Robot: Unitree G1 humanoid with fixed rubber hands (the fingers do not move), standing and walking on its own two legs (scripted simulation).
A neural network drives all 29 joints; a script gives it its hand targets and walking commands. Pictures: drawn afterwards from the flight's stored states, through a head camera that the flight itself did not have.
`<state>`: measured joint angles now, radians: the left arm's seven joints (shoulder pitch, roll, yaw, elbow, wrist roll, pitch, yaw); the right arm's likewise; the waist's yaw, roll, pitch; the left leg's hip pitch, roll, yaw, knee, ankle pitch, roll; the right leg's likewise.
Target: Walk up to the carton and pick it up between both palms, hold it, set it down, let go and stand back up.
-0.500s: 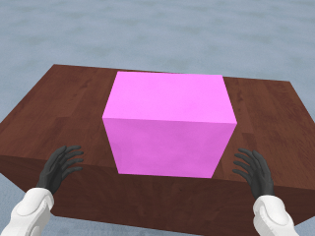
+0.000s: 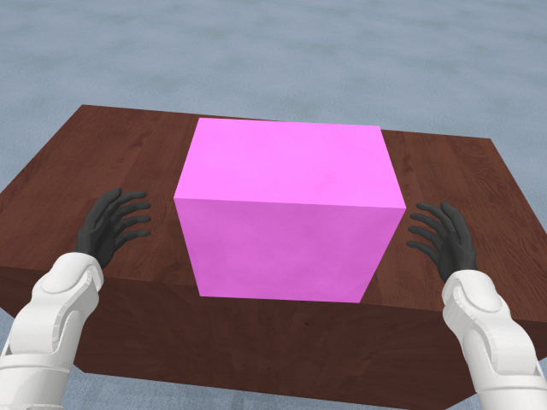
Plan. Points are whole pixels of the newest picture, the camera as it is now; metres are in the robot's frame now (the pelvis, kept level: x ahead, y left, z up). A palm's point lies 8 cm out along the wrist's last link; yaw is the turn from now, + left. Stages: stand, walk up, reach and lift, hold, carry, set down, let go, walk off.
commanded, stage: reach and lift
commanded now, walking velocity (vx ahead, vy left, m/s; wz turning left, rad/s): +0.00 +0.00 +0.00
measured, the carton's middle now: (284, 216) +0.40 +0.02 +0.05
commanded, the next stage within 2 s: none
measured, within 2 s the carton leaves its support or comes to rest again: neither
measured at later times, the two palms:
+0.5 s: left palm (116, 167) +0.38 +0.26 +0.16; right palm (465, 193) +0.36 -0.22 +0.16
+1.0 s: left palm (122, 108) +0.44 +0.26 +0.22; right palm (466, 140) +0.42 -0.22 +0.21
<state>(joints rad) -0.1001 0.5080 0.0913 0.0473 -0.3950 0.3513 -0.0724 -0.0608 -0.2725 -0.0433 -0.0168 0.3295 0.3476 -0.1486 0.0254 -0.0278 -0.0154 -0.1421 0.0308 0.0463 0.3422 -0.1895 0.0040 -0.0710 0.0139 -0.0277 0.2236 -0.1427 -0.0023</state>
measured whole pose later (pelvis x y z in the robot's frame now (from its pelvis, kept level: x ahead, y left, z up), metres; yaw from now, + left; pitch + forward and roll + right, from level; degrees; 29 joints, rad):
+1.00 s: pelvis +0.00 +0.00 +0.00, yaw +2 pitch +7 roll -1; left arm -0.93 0.60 0.02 0.65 -0.37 0.52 -0.09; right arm -0.86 -0.42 -0.03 0.57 0.42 0.52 -0.12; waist -0.07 -0.02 -0.08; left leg -0.28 0.02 0.01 0.33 -0.17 0.01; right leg -0.20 0.01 -0.06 0.22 -0.13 0.00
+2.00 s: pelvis +0.00 +0.00 +0.00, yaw -1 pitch +17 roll -1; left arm -0.89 0.36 0.05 1.08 -0.24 -0.07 -0.05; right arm -0.79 -0.25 -0.06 0.92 0.25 0.00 -0.11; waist -0.04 0.01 -0.17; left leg -0.50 0.03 0.05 0.33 -0.13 0.01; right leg -0.42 0.01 -0.02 0.21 -0.08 0.01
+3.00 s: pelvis +0.01 +0.00 +0.00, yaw +2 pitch +11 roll -1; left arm -0.83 0.22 0.29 0.96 0.04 -0.03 -0.08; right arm -0.71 -0.07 -0.29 0.75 -0.05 0.01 -0.09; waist -0.05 0.00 -0.09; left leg -0.31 0.00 0.01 0.23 -0.10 0.01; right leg -0.22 -0.01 -0.07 0.10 -0.06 0.01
